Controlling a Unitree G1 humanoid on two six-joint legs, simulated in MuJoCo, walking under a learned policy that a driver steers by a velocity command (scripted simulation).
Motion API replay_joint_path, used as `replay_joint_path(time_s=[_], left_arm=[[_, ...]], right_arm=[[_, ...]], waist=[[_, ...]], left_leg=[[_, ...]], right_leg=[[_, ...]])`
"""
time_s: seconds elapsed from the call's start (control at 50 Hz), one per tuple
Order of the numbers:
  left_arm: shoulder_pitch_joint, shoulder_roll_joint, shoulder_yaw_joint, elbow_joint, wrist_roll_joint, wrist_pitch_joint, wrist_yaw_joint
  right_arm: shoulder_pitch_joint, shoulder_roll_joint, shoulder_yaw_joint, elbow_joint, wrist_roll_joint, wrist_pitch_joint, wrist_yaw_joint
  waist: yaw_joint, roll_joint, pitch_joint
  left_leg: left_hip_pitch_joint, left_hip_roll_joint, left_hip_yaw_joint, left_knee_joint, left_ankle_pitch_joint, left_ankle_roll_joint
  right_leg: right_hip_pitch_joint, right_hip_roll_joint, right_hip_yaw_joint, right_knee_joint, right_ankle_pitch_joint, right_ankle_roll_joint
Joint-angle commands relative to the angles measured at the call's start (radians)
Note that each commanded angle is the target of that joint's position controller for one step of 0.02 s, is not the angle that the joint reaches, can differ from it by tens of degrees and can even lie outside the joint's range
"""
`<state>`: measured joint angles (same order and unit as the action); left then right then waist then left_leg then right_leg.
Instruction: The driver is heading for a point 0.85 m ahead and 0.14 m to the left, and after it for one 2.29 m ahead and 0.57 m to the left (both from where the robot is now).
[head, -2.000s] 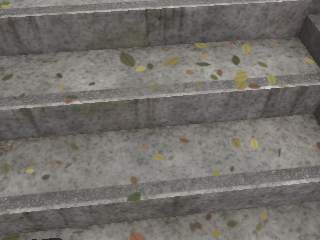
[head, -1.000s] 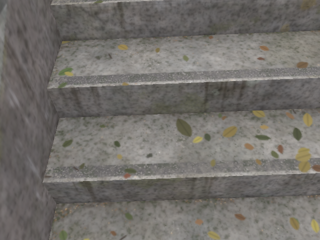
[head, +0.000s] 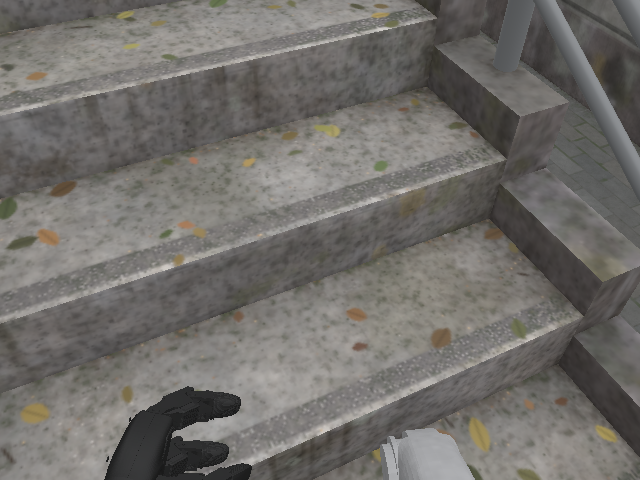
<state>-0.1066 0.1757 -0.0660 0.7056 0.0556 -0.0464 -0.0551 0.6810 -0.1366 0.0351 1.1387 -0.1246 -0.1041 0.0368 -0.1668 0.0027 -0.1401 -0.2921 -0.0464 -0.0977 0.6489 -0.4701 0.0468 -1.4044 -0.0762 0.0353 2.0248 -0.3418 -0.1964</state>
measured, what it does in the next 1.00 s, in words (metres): climbs, turning left: right foot 0.16 m higher, then left foot 0.16 m higher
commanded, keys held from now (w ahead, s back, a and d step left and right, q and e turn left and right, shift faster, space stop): w+q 1.00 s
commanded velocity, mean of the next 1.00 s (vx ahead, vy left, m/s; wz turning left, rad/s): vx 0.50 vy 0.00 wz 0.54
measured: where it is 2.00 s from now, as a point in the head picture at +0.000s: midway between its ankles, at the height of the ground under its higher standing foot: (102, 73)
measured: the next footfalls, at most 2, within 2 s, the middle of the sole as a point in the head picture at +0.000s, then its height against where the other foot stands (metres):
right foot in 0.18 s outside the picture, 0.16 m higher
left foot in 0.74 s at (200, 403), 0.16 m higher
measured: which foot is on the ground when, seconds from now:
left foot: down 0.00-0.18, up 0.20-0.72, down 0.74-1.00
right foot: up 0.00-0.16, down 0.18-0.78, up 0.80-1.00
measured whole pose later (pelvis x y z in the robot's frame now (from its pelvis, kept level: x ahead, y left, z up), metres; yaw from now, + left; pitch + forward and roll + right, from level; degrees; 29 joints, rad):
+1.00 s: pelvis +0.58 +0.04 +0.31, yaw +32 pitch +6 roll +3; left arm 0.12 0.19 -0.01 0.92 0.06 -0.05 -0.07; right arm 0.47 -0.16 0.00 1.15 -0.06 -0.05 0.08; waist -0.01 -0.02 -0.15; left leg -0.47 -0.17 -0.01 0.71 -0.34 0.10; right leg -1.15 -0.03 0.18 2.09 -0.07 -0.19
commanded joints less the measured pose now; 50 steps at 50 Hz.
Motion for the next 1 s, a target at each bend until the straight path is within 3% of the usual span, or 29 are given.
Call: replay_joint_path(time_s=[0.02,0.04,0.08,0.1,0.12,0.16,0.18,0.2,0.22,0.24,0.26,0.3,0.36,0.46,0.58,0.62,0.66,0.7,0.74,0.76,0.78,0.8,0.82,0.84,0.86,0.9,0.92,0.98,1.0], left_arm=[[-0.346,0.008,-0.019,-0.185,-0.003,-0.037,0.016],[-0.398,-0.014,-0.025,-0.209,-0.010,-0.031,0.021],[-0.499,-0.076,-0.051,-0.275,0.019,0.022,-0.020],[-0.408,-0.046,-0.029,-0.248,0.007,0.022,-0.033],[-0.345,-0.011,-0.004,-0.224,0.003,0.044,-0.035],[-0.139,0.135,0.047,-0.164,-0.009,0.039,-0.017],[0.096,0.160,0.071,-0.087,0.027,0.033,0.002],[0.360,0.116,0.068,-0.003,0.013,0.017,-0.004],[0.514,0.173,0.090,0.037,0.005,0.033,0.003],[0.533,0.183,0.104,0.126,-0.011,0.010,0.017],[0.415,0.178,0.106,0.146,-0.043,-0.012,0.011],[0.252,0.047,0.081,0.179,-0.028,0.003,-0.009],[0.232,-0.097,0.046,0.257,0.006,-0.006,0.013],[0.342,-0.007,0.073,0.317,0.057,-0.025,0.016],[0.582,-0.023,0.010,0.453,0.107,-0.040,-0.003],[0.711,-0.002,0.010,0.472,0.100,-0.058,0.012],[0.660,0.036,0.020,0.458,0.046,-0.047,-0.031],[0.658,0.191,0.049,0.448,0.028,-0.088,-0.028],[0.604,0.275,0.089,0.408,0.007,-0.095,-0.019],[0.588,0.285,0.098,0.403,0.037,-0.092,-0.020],[0.643,0.182,0.085,0.366,0.091,-0.100,-0.026],[0.620,0.135,0.067,0.372,0.086,-0.077,-0.092],[0.502,0.114,0.089,0.323,-0.014,-0.049,-0.109],[0.474,0.047,0.088,0.329,-0.031,-0.038,-0.099],[0.441,-0.002,0.078,0.318,0.007,-0.050,-0.074],[0.349,-0.037,0.057,0.234,0.025,-0.044,-0.030],[0.332,-0.038,0.047,0.213,0.017,-0.021,-0.017],[0.291,-0.006,0.041,0.193,-0.008,0.005,-0.004],[0.225,-0.004,0.038,0.169,-0.013,0.007,-0.006]], right_arm=[[0.245,-0.015,0.012,0.058,-0.015,0.004,0.018],[0.229,-0.011,0.019,0.069,-0.022,0.009,0.040],[0.003,-0.050,0.010,-0.026,0.033,0.007,0.092],[-0.030,-0.095,-0.003,-0.068,0.082,-0.020,0.091],[0.009,-0.112,0.003,-0.040,0.088,-0.045,0.095],[-0.046,-0.243,-0.064,-0.033,0.132,-0.072,0.097],[-0.050,-0.253,-0.092,-0.044,0.115,-0.067,0.083],[0.226,-0.038,-0.041,0.024,0.034,-0.051,0.068],[0.090,-0.017,-0.071,-0.040,0.085,-0.027,0.087],[-0.077,-0.018,-0.089,-0.059,0.112,-0.014,0.084],[-0.120,0.010,-0.090,-0.067,0.106,-0.017,0.077],[-0.200,-0.008,-0.085,-0.077,0.098,-0.011,0.072],[-0.361,0.057,-0.052,-0.117,0.123,0.023,0.059],[-0.431,0.020,-0.033,-0.117,0.136,0.027,0.109],[-0.834,-0.057,0.007,-0.335,0.126,0.055,0.055],[-0.901,-0.048,0.009,-0.379,0.114,0.089,0.057],[-1.112,-0.042,0.014,-0.460,0.114,0.135,0.056],[-1.010,0.000,0.010,-0.466,0.148,0.132,0.089],[-0.754,-0.036,-0.011,-0.394,0.149,0.106,0.074],[-0.616,-0.087,-0.037,-0.359,0.144,0.090,0.047],[-0.395,-0.148,-0.055,-0.292,0.158,0.089,0.017],[-0.140,-0.220,-0.079,-0.195,0.121,0.111,-0.004],[-0.045,-0.297,-0.116,-0.171,0.075,0.118,0.001],[-0.127,-0.286,-0.129,-0.143,0.051,0.098,-0.007],[-0.215,-0.179,-0.101,-0.125,0.061,0.068,0.004],[-0.401,-0.015,-0.044,-0.123,0.090,0.046,0.034],[-0.431,0.039,-0.018,-0.095,0.066,0.042,0.049],[-0.443,0.003,-0.018,-0.106,0.059,0.014,0.044],[-0.383,0.007,-0.005,-0.075,0.041,0.012,0.039]], waist=[[-0.041,0.073,0.173],[-0.031,0.124,0.187],[0.061,0.153,0.191],[0.124,0.215,0.123],[0.168,0.200,0.047],[0.255,0.250,-0.046],[0.279,0.178,-0.172],[0.231,-0.162,-0.609],[0.307,-0.321,-0.546],[0.320,-0.250,-0.213],[0.267,-0.179,-0.070],[0.165,0.025,-0.081],[0.077,0.017,-0.035],[0.091,-0.032,0.065],[0.157,0.037,0.089],[0.192,-0.081,0.065],[0.211,-0.047,0.141],[0.105,-0.151,0.074],[0.020,-0.200,0.059],[0.004,-0.225,0.013],[-0.007,-0.075,-0.230],[-0.062,0.042,-0.297],[-0.089,0.046,-0.197],[-0.032,0.032,-0.060],[0.041,0.033,0.013],[0.191,-0.036,0.009],[0.244,-0.063,0.023],[0.257,0.073,0.067],[0.261,0.024,0.049]], left_leg=[[0.265,0.224,-0.392,-0.298,0.130,0.205],[0.079,0.217,-0.395,-0.376,0.155,0.205],[-0.520,0.221,-0.228,-0.622,0.217,0.204],[-0.471,0.231,-0.176,-0.572,0.632,0.204],[-0.336,0.256,-0.144,-0.491,1.124,0.203],[0.102,0.251,-0.117,-0.310,1.711,0.127],[0.121,0.226,-0.117,-0.029,1.600,0.073],[-0.148,0.153,-0.151,0.281,0.723,0.020],[-0.390,-0.014,-0.265,0.713,0.337,0.000],[-0.574,-0.023,-0.291,1.086,0.447,0.007],[-0.679,-0.023,-0.248,1.218,0.500,0.010],[-0.753,0.013,-0.178,1.401,0.481,0.052],[-0.859,0.077,-0.152,1.368,0.463,0.167],[-1.011,0.045,-0.034,1.644,0.386,0.195],[-1.241,0.089,0.027,1.316,0.495,0.293],[-1.243,0.108,0.110,1.229,0.492,0.252],[-1.030,0.138,0.266,0.896,0.176,0.223],[-0.626,0.015,0.346,0.843,0.189,0.187],[-0.564,-0.090,0.339,0.531,0.116,0.146],[-0.353,-0.114,0.282,0.447,0.234,0.151],[0.209,-0.048,0.010,0.449,0.539,0.251],[0.528,0.074,-0.379,0.075,0.453,0.336],[0.390,0.207,-0.752,-0.217,0.246,0.364],[0.200,0.212,-0.726,-0.240,0.119,0.305],[0.051,0.182,-0.632,-0.195,0.097,0.323],[-0.070,0.146,-0.469,-0.192,0.225,0.306],[-0.124,0.117,-0.372,-0.203,0.286,0.278],[-0.235,0.085,-0.202,-0.270,0.331,0.246],[-0.260,0.072,-0.182,-0.266,0.240,0.211]], right_leg=[[-0.399,-0.064,-0.094,-0.206,-0.009,-0.035],[-0.246,-0.082,-0.107,-0.281,0.138,-0.035],[0.482,-0.069,-0.150,-0.404,0.155,0.012],[0.651,0.013,-0.231,-0.411,0.027,0.065],[0.752,0.065,-0.269,-0.457,0.045,0.098],[0.843,0.141,-0.225,-0.921,-0.016,0.082],[1.082,0.079,-0.107,-1.061,0.222,0.065],[1.710,-0.197,0.345,-1.083,0.852,-0.191],[1.605,-0.351,0.900,-1.465,0.412,-0.177],[1.380,-0.302,0.843,-1.545,0.144,-0.103],[1.219,-0.278,0.697,-1.530,0.133,-0.097],[1.153,-0.301,0.448,-1.501,0.361,-0.062],[1.081,-0.241,0.178,-1.538,0.482,0.019],[1.056,-0.155,-0.133,-1.697,0.355,-0.005],[1.324,-0.172,-0.213,-1.831,0.256,0.057],[1.414,-0.185,-0.242,-1.868,0.374,0.048],[1.307,-0.240,-0.289,-2.014,0.603,0.040],[1.243,-0.254,-0.357,-1.872,1.597,0.025],[1.533,-0.303,-0.369,-1.656,1.900,0.022],[1.480,-0.293,-0.353,-1.518,1.939,0.039],[1.126,-0.227,-0.268,-1.200,1.653,0.109],[0.764,-0.044,-0.203,-0.903,0.686,0.116],[0.582,0.126,0.036,-0.358,0.318,0.109],[0.439,0.120,0.205,-0.098,0.435,0.083],[0.377,0.116,0.222,0.022,0.429,0.063],[0.286,0.108,0.212,0.086,0.392,0.002],[0.232,0.082,0.173,0.087,0.414,-0.020],[0.144,0.048,0.051,0.242,0.152,0.007],[0.126,0.033,0.027,0.205,0.176,-0.010]])
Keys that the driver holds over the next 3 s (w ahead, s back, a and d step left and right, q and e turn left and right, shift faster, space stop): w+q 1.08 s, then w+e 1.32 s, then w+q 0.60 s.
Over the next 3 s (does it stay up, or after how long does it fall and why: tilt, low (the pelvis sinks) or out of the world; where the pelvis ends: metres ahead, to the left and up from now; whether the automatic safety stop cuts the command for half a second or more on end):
stays up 1.61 0.35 0.91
